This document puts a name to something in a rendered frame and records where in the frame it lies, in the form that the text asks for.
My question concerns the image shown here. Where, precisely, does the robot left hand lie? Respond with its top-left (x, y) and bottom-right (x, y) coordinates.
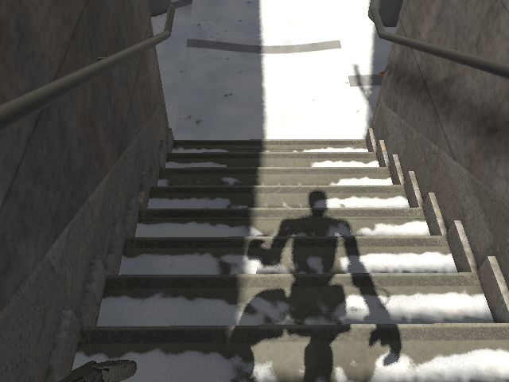
top-left (59, 360), bottom-right (137, 382)

